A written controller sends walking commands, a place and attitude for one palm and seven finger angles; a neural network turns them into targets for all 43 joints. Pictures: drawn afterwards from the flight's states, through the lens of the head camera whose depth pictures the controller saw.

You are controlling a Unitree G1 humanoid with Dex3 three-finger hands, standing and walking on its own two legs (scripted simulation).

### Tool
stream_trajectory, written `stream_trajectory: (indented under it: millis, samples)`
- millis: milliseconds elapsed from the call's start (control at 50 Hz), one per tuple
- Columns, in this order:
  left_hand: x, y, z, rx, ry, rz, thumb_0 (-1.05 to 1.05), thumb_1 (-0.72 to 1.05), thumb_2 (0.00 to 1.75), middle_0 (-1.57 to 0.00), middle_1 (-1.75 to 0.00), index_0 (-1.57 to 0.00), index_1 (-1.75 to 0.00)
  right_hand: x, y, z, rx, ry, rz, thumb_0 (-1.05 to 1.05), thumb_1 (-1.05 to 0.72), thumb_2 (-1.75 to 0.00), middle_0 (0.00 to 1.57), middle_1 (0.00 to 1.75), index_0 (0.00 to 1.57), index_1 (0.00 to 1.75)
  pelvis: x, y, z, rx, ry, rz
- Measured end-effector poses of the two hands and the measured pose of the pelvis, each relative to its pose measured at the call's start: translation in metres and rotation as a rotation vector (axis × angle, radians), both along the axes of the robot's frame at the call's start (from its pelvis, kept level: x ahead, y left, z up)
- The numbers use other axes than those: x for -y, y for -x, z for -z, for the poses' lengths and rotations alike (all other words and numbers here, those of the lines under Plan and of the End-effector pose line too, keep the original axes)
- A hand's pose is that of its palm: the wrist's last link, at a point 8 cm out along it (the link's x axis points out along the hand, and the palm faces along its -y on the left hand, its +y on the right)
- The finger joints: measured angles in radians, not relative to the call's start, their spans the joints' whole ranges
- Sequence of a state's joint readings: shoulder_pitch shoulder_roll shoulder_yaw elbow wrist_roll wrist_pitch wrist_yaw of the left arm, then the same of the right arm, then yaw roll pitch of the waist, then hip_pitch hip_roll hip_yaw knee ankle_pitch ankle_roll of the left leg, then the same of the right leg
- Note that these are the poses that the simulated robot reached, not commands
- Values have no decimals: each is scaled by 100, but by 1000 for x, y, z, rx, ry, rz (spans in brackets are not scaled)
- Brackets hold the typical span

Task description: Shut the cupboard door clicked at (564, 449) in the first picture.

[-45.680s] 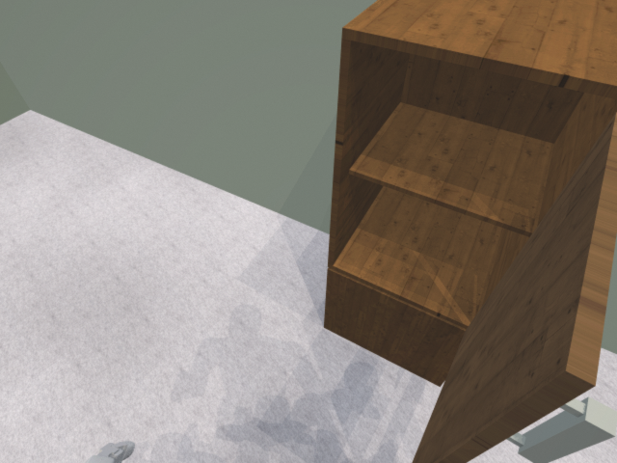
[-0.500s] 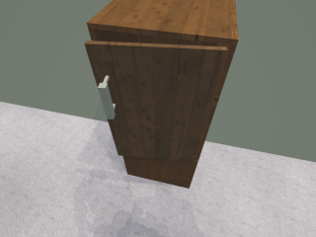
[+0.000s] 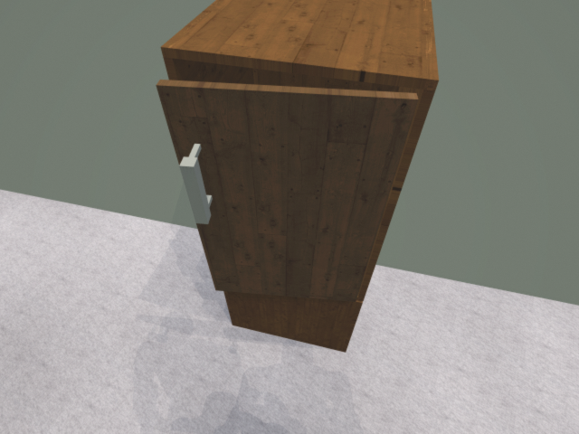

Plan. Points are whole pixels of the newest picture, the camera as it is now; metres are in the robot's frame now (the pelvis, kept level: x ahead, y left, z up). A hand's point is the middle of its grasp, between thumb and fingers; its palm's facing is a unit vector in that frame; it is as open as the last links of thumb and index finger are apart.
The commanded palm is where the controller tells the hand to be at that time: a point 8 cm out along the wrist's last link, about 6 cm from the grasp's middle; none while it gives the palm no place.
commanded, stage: shuffle to correct the standing spot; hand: left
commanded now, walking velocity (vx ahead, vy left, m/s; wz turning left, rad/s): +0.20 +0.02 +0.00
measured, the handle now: (199, 184) +0.50 +0.20 +0.05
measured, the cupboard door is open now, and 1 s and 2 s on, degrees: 9 9 9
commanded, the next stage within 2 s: come to a stop and stand still in 0.02 s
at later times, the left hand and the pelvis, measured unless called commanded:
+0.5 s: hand out of the picture +0.07 +0.19 -0.17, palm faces +0.02 -0.97 -0.23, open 7.3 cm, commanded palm none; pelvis +0.05 +0.01 +0.00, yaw -1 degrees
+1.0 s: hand out of the picture +0.04 +0.24 -0.17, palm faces +0.01 -0.97 -0.24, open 7.4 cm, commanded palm none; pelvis -0.04 +0.04 -0.01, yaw -1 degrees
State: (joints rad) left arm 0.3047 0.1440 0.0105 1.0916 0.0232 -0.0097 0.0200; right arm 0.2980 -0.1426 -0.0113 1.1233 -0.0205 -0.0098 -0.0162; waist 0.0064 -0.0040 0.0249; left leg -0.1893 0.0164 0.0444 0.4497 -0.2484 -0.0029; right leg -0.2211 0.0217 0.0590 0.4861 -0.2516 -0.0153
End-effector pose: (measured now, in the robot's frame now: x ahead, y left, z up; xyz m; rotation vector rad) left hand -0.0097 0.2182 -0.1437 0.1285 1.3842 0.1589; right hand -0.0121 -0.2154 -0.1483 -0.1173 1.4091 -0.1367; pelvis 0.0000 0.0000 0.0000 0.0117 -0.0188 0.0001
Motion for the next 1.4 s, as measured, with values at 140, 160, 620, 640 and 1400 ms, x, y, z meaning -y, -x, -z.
stream_trajectory:
  millis: [140, 160, 620, 640, 1400]
  samples:
    - [2, 1, 5, -39, 20, -35, 0, 91, 90, -20, -30, -20, -30, 1, -6, 3, -35, 10, 8, 1, -90, -90, 20, 30, 20, 30, -2, -23, 5, -12, 5, 3]
    - [2, 0, 6, -47, 23, -40, 0, 91, 90, -20, -30, -20, -30, 1, -8, 3, -37, 13, 10, 1, -90, -90, 20, 30, 20, 30, -3, -27, 6, -14, 6, 3]
    - [-24, -96, -4, 102, -97, 48, 0, 92, 90, -20, -30, -19, -30, 10, -69, 8, 69, 40, 46, 1, -91, -90, 20, 30, 20, 30, 0, -36, 8, -20, -5, 29]
    - [-23, -97, -6, 115, -99, 66, 0, 92, 90, -20, -30, -19, -30, 11, -69, 8, 76, 36, 40, 1, -91, -90, 20, 30, 20, 30, 1, -32, 8, -14, -2, 22]
    - [-134, 77, 16, 69, -104, 40, 0, 91, 90, -21, -30, -20, -30, 10, 54, -23, 198, 228, -13, 1, -90, -90, 20, 30, 20, 30, -71, 111, 21, 80, 67, -12]
